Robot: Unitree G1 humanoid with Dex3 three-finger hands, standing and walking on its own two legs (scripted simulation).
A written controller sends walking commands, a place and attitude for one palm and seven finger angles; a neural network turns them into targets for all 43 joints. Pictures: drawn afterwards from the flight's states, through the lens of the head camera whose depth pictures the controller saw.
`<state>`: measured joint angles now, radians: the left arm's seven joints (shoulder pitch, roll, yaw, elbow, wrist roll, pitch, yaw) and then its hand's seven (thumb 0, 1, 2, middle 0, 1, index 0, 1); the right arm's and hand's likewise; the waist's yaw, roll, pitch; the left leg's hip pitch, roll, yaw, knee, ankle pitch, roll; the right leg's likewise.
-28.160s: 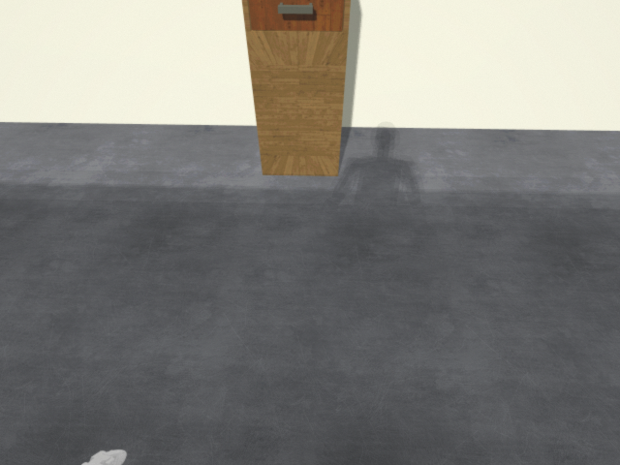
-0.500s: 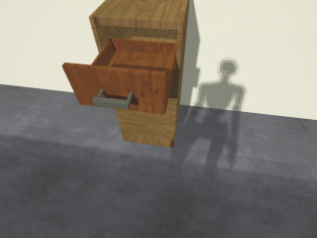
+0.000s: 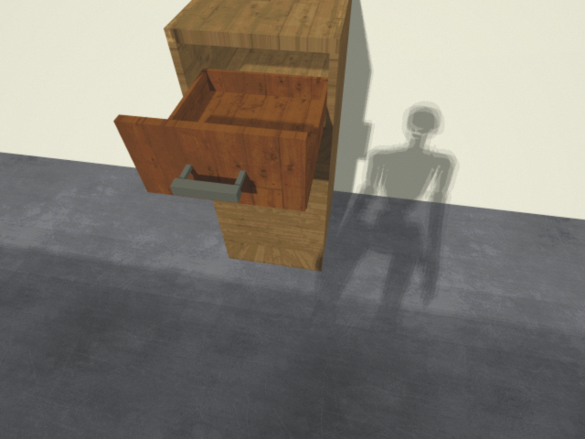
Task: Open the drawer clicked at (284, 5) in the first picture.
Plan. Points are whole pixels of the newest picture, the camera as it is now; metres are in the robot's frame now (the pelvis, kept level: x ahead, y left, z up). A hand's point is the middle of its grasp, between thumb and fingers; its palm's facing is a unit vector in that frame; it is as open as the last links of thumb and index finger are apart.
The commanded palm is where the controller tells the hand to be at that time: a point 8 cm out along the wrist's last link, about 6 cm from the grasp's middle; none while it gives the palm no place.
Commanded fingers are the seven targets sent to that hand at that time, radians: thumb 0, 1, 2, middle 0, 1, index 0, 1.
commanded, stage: stand and wait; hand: left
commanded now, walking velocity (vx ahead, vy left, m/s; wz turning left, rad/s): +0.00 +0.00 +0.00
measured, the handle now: (210, 181) +0.53 +0.19 +0.02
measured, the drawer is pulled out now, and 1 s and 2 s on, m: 0.30 0.30 0.30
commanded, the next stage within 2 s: none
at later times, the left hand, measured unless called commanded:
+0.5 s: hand out of the picture +0.03 +0.19 -0.17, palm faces +0.03 -0.97 -0.25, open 7.4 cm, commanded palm none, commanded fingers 0.00 0.90 0.90 -0.20 -0.30 -0.20 -0.30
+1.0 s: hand out of the picture +0.06 +0.20 -0.16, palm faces +0.01 -0.96 -0.28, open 7.4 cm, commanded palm none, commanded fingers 0.00 0.90 0.90 -0.20 -0.30 -0.20 -0.30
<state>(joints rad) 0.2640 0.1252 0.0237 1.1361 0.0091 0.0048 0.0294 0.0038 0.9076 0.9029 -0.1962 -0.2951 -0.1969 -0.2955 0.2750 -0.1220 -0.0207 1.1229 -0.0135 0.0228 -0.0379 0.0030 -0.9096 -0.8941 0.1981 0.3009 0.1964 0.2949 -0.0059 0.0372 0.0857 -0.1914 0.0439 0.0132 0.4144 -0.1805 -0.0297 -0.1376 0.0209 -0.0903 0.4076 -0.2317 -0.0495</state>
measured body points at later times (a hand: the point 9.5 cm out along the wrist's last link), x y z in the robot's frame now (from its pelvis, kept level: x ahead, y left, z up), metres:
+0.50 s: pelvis +0.01 +0.00 +0.00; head +0.03 -0.02 +0.45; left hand +0.03 +0.24 -0.15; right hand +0.02 -0.23 -0.17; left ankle +0.03 +0.14 -0.74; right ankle +0.00 -0.09 -0.74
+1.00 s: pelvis +0.01 -0.01 +0.00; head +0.04 -0.03 +0.45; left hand +0.06 +0.25 -0.14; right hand +0.04 -0.25 -0.16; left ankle +0.03 +0.14 -0.74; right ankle +0.00 -0.09 -0.74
